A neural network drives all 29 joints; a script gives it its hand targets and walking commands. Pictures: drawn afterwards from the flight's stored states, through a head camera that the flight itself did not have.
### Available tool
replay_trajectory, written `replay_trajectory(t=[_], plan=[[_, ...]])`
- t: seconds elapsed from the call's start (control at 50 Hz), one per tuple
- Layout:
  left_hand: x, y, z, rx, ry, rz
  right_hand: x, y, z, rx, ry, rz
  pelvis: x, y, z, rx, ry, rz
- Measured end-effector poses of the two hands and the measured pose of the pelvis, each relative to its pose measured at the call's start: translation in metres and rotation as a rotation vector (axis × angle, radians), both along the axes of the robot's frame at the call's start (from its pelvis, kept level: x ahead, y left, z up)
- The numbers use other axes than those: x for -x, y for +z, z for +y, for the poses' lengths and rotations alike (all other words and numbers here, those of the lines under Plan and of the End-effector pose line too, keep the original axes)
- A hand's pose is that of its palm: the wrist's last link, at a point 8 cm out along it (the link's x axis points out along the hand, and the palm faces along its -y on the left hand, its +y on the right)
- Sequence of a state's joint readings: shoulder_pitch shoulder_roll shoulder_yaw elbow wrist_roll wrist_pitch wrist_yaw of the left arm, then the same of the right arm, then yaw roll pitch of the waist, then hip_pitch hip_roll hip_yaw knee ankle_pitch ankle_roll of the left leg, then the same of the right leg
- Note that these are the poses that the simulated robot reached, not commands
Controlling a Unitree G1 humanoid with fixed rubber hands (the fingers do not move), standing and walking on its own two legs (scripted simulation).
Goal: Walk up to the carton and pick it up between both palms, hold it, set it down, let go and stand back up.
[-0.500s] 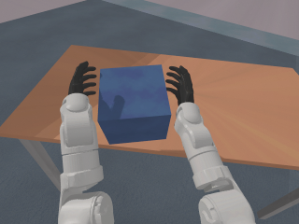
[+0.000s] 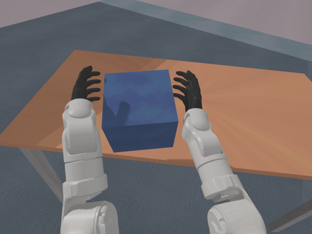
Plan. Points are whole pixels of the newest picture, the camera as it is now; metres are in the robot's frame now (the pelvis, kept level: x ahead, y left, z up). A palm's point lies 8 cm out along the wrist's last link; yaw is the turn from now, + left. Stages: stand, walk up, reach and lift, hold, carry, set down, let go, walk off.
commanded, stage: hold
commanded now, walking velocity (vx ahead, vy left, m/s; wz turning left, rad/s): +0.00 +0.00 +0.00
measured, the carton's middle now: (140, 112) +0.39 +0.00 +0.12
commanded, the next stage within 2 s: none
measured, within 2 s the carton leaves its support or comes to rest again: neither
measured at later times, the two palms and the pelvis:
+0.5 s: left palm (82, 101) +0.36 +0.13 +0.19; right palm (192, 105) +0.35 -0.12 +0.17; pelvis +0.00 +0.00 +0.00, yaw +0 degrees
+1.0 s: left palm (80, 101) +0.36 +0.14 +0.19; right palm (190, 104) +0.36 -0.12 +0.17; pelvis +0.00 +0.00 +0.00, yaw +0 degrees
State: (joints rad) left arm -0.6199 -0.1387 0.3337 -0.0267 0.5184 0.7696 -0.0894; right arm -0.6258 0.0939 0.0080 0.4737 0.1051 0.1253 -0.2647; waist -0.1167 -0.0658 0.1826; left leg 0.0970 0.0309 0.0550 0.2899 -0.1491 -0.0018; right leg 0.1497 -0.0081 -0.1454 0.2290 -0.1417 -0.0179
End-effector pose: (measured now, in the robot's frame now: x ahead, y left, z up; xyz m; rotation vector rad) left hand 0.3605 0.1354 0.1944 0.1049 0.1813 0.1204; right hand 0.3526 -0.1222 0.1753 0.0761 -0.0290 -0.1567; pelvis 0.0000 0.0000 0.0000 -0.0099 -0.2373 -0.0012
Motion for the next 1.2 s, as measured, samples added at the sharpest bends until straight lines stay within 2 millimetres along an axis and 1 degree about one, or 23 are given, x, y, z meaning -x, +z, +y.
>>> replay_trajectory(t=[0.1,0.26,0.36,0.54,0.62,0.74,0.88,1.08,1.2], plan=[[0.0019,0.0013,0.0007,0.009,0.003,0.003,0.0006,0.0021,0.0004,0.011,0.005,0.003,0.0004,-0.0003,-0.0005,-0.002,-0.004,-0.009],[0.0028,-0.0032,0.0048,0.005,0.019,0.023,-0.0025,-0.0028,0.0044,0.002,0.022,0.024,0.0043,0.0,-0.0016,-0.003,-0.002,0.0],[0.0026,-0.0024,0.0038,-0.006,0.018,0.013,-0.0018,-0.0022,0.0038,-0.004,0.017,0.013,0.0052,0.0001,-0.0019,-0.001,0.003,0.003],[0.0012,-0.0016,-0.0011,0.01,0.0,0.021,0.001,-0.0032,-0.0012,0.01,0.002,0.023,0.0051,0.0001,-0.0019,-0.004,-0.002,0.0],[0.0,-0.0024,0.0,0.014,0.003,0.023,-0.001,-0.0036,-0.0002,0.012,0.005,0.025,0.0056,0.0002,-0.0019,-0.004,-0.003,0.004],[0.0001,-0.0007,0.0031,0.009,0.012,0.004,-0.0027,0.0012,0.003,0.007,0.01,0.005,0.0047,0.0002,-0.0014,-0.002,0.0,0.007],[-0.0006,-0.0038,0.0048,0.009,0.01,0.02,-0.0037,-0.0028,0.0044,0.008,0.013,0.021,0.0023,0.0002,-0.0005,-0.002,0.003,0.005],[-0.0003,0.001,0.0007,-0.007,0.005,0.0,-0.0026,-0.0006,0.0006,-0.008,0.008,0.001,0.0008,-0.0001,0.0006,0.0,0.002,-0.001],[0.0011,-0.0042,-0.0008,0.0,0.002,0.024,-0.0004,-0.0051,-0.0011,0.0,0.008,0.026,0.0022,-0.0001,-0.0009,-0.002,-0.001,-0.005]])
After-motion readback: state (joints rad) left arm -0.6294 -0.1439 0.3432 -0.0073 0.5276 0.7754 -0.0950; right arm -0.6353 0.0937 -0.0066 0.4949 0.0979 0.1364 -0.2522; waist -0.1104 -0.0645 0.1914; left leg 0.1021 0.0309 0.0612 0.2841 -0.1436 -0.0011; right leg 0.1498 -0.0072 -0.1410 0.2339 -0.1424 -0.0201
